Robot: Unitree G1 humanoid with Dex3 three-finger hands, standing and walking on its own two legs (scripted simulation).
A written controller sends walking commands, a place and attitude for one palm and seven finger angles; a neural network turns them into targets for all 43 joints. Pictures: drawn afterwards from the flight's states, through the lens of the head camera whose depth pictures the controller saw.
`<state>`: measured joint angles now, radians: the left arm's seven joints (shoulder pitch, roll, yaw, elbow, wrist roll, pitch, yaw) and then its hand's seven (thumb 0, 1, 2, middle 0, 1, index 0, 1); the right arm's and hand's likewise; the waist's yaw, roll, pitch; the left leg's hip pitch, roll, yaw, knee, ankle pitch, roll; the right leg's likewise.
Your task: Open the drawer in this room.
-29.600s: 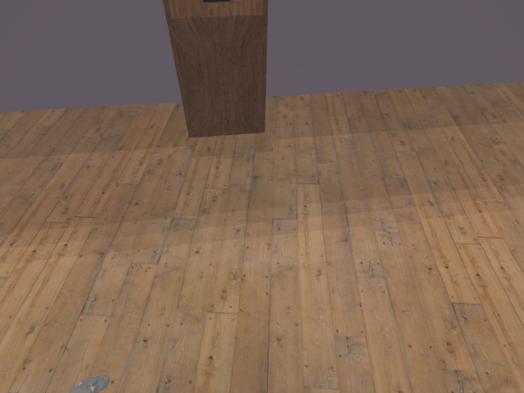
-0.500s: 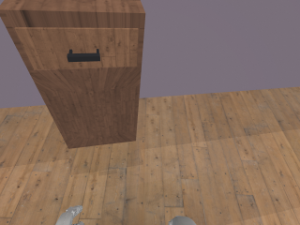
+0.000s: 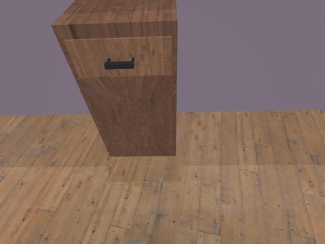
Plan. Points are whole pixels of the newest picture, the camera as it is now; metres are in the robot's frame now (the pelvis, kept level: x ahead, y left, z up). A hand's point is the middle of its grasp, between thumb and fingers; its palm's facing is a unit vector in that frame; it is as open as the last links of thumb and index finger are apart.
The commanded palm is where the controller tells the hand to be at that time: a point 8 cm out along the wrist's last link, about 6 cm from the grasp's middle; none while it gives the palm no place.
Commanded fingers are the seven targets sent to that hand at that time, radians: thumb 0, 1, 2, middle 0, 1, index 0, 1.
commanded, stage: take the last steps up to it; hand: left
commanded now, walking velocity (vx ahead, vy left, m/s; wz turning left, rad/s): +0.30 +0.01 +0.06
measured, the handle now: (120, 62) +0.80 +0.22 +0.03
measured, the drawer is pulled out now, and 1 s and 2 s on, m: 0.00 0.00 0.00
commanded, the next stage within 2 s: come to a stop and stand still in 0.90 s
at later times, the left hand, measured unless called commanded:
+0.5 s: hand out of the picture -0.02 +0.22 -0.18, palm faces +0.10 -0.99 -0.13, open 7.4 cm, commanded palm none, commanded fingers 0.00 0.90 0.90 -0.20 -0.30 -0.20 -0.30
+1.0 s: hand (119, 193) +0.31 +0.18 -0.17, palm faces +0.03 -0.98 -0.21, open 7.2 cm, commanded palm none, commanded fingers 0.00 0.90 0.90 -0.20 -0.30 -0.20 -0.30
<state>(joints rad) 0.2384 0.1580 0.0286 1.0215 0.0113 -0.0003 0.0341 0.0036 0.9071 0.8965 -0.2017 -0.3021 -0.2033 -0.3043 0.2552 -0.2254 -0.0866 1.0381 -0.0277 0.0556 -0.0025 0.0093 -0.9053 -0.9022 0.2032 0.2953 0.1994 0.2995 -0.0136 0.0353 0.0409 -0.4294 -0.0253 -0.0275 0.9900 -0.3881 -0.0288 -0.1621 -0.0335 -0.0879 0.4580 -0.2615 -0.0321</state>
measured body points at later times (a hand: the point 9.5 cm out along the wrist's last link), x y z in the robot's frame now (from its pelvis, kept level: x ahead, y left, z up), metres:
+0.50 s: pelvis +0.05 +0.06 +0.00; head +0.06 +0.08 +0.45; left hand -0.02 +0.28 -0.17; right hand +0.10 -0.18 -0.14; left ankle -0.01 +0.16 -0.74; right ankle +0.07 -0.08 -0.67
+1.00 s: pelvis +0.22 -0.01 -0.01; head +0.25 -0.01 +0.44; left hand +0.31 +0.23 -0.16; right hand +0.21 -0.23 -0.17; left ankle +0.21 +0.12 -0.67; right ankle +0.28 -0.09 -0.74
